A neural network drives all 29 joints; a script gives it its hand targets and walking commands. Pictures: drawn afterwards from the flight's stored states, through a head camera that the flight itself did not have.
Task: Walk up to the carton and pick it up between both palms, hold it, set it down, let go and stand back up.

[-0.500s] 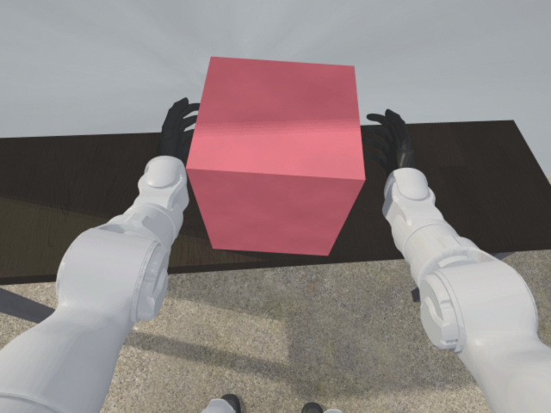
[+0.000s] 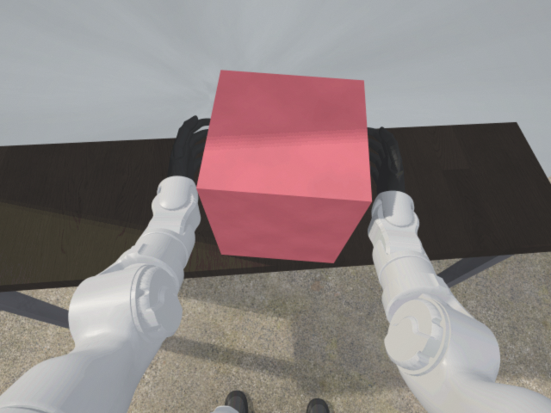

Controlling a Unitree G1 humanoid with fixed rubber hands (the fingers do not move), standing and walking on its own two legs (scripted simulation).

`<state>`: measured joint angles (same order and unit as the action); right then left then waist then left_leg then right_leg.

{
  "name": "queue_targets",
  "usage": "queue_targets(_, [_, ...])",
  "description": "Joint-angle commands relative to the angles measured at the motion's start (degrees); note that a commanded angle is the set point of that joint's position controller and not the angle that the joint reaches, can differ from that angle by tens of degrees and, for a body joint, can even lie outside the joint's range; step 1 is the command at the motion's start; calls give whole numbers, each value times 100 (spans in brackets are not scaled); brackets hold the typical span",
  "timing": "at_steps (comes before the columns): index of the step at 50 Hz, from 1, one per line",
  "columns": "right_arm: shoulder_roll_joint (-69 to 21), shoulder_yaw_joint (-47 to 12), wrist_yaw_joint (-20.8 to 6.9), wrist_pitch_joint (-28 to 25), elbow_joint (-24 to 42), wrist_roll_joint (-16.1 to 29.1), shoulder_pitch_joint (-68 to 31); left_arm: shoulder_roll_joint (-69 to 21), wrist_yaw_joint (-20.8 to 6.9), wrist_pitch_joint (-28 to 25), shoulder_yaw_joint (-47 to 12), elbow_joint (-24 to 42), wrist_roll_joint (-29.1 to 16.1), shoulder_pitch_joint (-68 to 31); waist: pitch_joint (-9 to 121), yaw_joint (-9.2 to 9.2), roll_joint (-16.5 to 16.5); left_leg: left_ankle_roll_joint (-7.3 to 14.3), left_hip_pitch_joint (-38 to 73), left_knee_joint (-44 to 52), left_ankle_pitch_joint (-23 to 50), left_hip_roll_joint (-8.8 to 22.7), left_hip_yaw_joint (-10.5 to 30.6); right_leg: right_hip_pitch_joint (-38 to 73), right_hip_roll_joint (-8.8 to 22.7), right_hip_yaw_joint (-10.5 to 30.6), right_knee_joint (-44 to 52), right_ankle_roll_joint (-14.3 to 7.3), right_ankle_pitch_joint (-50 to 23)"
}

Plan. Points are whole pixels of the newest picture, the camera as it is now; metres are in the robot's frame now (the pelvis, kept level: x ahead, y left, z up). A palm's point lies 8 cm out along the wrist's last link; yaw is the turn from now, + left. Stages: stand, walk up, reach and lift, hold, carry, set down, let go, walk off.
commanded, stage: reach and lift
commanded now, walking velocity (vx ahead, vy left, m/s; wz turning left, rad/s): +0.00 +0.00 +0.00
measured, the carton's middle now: (283, 178) +0.47 +0.01 -0.02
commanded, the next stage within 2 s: none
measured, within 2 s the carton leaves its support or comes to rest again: leaves its support in 1.84 s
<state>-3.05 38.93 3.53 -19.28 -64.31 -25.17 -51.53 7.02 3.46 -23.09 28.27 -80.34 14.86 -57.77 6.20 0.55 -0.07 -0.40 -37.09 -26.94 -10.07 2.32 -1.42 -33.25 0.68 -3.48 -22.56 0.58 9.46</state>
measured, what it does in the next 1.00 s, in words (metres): stands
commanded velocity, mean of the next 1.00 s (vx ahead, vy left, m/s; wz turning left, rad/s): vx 0.00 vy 0.00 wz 0.00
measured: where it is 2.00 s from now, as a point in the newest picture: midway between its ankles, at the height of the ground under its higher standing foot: outside the picture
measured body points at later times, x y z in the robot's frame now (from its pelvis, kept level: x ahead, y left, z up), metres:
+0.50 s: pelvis +0.02 -0.02 +0.01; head +0.13 +0.01 +0.45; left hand +0.46 +0.16 +0.03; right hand +0.45 -0.14 +0.03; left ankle +0.01 +0.11 -0.73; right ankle -0.01 -0.13 -0.73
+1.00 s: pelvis +0.03 -0.01 +0.01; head +0.13 +0.01 +0.45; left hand +0.46 +0.16 +0.03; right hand +0.45 -0.14 +0.03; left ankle +0.01 +0.11 -0.73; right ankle -0.01 -0.13 -0.73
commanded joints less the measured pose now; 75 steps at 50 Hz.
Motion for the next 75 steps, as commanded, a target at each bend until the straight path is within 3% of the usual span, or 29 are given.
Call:
queue_targets(1, [-2724, -796, -941, -61, 159, -1216, -2050, -2887, -697, 149, -326, 502, 1085, -2015, 3058, -58, 267, -302, 2424, 149, 2733, -10, -463, 1921, -188, -325, 106, -53, -1778])
queue_targets(5, [-2783, -796, -922, -98, 128, -1465, -1778, -2958, -659, 225, -225, 717, 1213, -1793, 2936, -13, 22, -261, 2572, 194, 3064, 9, -471, 2104, -234, -363, 158, 42, -1984])
queue_targets(12, [-3030, -853, -853, -327, 129, -1490, -1731, -3183, -680, 348, -207, 1028, 1337, -1524, 2799, -89, 60, -231, 2787, 79, 3766, 7, -517, 2097, -202, -339, 201, 62, -2451])
queue_targets(17, [-3158, -960, -786, -350, 136, -1377, -1629, -3133, -738, 455, -254, 1142, 1367, -1394, 2615, -62, 62, -185, 2310, 241, 3292, -94, -607, 2688, -119, -298, 78, 145, -2880])
queue_targets(23, [-3259, -1004, -779, -368, 440, -1369, -1692, -3161, -757, 504, -306, 1428, 1415, -1455, 2856, -124, 46, -152, 2277, 390, 2976, -124, -630, 2854, -87, -313, 126, 165, -2758])
queue_targets(32, [-3196, -901, -784, -396, 524, -1496, -1597, -3346, -729, 625, -319, 1580, 1507, -1304, 2863, -77, 40, -226, 2801, 278, 3485, -52, -543, 2449, -172, -452, 256, 131, -2495])
queue_targets(40, [-3206, -960, -795, -445, 483, -1403, -1595, -3433, -691, 681, -422, 1706, 1526, -1235, 2778, -57, 118, -246, 2843, 297, 3505, -50, -534, 2424, -181, -456, 311, 109, -2424])
queue_targets(41, [-3214, -963, -797, -462, 534, -1363, -1626, -3443, -690, 692, -403, 1704, 1569, -1206, 2774, -120, 189, -233, 2873, 286, 3529, -42, -527, 2375, -168, -465, 309, 92, -2401])
queue_targets(45, [-3160, -955, -786, -490, 522, -1348, -1656, -3496, -692, 726, -468, 1759, 1511, -1229, 2796, -39, 149, -250, 2993, 271, 3540, -35, -522, 2309, -195, -485, 365, 84, -2317])
queue_targets(56, [-3219, -1284, -727, -659, 542, -1241, -1684, -3586, -700, 619, -669, 1772, 1371, -1182, 3069, -38, -11, -214, 2478, 385, 3411, -78, -498, 2923, -133, -401, 189, 129, -3093])
queue_targets(63, [-3206, -1455, -677, -786, 416, -1154, -1685, -3678, -696, 581, -811, 1731, 1339, -1143, 2989, -28, 66, -269, 2521, 392, 3444, -76, -489, 3080, -145, -414, 210, 107, -3337])
queue_targets(75, [-3034, -1835, -636, -920, 469, -809, -2002, -3855, -628, 597, -1160, 1642, 1146, -1144, 3168, -101, 110, -327, 2525, 500, 3135, -68, -426, 3254, -159, -371, 281, 39, -3219])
